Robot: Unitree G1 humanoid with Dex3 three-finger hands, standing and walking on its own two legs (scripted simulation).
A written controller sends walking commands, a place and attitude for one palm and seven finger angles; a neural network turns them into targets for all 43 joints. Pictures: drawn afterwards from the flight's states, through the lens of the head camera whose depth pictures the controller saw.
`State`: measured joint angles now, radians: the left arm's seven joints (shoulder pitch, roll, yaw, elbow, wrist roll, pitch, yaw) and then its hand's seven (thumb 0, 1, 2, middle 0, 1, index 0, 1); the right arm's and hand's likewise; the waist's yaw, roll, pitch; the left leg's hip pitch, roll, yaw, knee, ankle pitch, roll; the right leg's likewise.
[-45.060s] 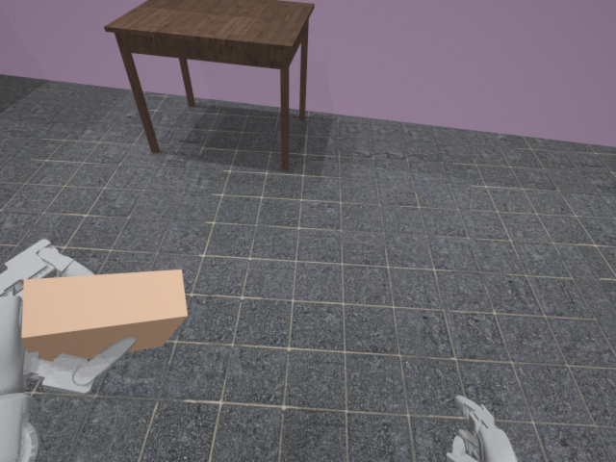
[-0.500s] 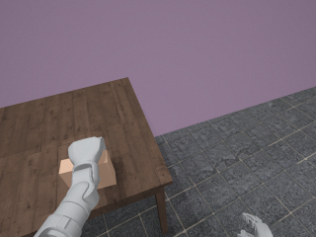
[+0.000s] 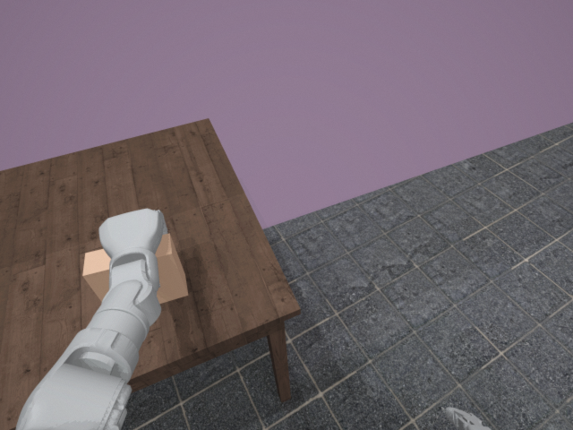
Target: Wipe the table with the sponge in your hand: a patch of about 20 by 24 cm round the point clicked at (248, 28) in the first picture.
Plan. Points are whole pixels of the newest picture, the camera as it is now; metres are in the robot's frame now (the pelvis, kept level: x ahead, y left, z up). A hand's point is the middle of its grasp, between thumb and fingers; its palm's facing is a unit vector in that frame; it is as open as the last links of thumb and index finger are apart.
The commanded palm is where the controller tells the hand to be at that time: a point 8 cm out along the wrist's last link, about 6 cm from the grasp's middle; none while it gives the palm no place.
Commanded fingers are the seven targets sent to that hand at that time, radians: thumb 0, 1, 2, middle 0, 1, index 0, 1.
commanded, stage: wipe forward along the middle lane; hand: left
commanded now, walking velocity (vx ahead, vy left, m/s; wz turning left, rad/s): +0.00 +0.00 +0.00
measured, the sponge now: (144, 282) +0.36 +0.26 -0.04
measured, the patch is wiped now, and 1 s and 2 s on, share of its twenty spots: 1.00 1.00 1.00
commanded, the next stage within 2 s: slide back across to the first lane in 0.64 s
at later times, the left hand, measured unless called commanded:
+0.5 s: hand (137, 231) +0.43 +0.28 +0.01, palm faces -0.13 -0.01 -0.99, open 9.0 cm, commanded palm +0.42 +0.27 +0.05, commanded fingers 0.00 0.10 1.30 -1.20 -1.60 -1.20 -1.60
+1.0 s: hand (116, 218) +0.46 +0.32 +0.02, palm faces -0.11 -0.04 -0.99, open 9.0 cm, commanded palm +0.43 +0.32 +0.07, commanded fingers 0.00 0.10 1.30 -1.20 -1.60 -1.20 -1.60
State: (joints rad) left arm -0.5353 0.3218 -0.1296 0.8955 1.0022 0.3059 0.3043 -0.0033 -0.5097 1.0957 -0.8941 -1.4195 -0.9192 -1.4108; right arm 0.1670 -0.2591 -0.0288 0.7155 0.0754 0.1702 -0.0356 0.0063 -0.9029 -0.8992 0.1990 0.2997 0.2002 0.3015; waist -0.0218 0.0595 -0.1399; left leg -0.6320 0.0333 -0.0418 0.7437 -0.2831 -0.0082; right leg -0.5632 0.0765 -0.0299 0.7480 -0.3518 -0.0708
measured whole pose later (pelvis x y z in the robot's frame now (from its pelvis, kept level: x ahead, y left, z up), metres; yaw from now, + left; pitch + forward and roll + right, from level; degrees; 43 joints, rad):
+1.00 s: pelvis +0.02 +0.05 +0.00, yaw -2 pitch +15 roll -3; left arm -0.71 0.47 -0.01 1.06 1.03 0.25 0.29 0.00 -0.48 1.10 -0.85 -1.45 -0.88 -1.47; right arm 0.27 -0.25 -0.02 0.72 0.07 0.17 0.00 0.00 -0.90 -0.90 0.20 0.30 0.20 0.30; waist -0.09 0.04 -0.16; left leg -0.72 0.03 -0.01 0.78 -0.32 0.03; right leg -0.62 0.07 0.01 0.70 -0.35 -0.01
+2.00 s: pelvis +0.04 +0.04 +0.01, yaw +0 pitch +11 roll -2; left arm -0.36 0.46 -0.04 0.72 1.00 0.22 0.27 -0.02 -0.42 1.07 -0.80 -1.50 -0.82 -1.53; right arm 0.19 -0.26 -0.04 0.68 0.08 0.21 0.00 0.01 -0.90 -0.90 0.20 0.30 0.20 0.30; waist 0.00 0.06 -0.15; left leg -0.60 0.01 -0.02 0.74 -0.34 0.02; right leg -0.49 0.05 -0.01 0.66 -0.36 -0.02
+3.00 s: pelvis +0.05 +0.04 +0.01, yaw +0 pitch +5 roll -1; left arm 0.11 0.34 -0.14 0.21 1.00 0.36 0.29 0.03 -0.41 1.07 -0.77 -1.53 -0.82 -1.52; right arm 0.09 -0.26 -0.02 0.63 0.07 0.16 0.01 0.01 -0.90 -0.90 0.20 0.30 0.20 0.30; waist 0.06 0.07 -0.13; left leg -0.42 0.00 -0.01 0.68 -0.34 0.02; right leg -0.33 0.04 0.01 0.63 -0.38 -0.02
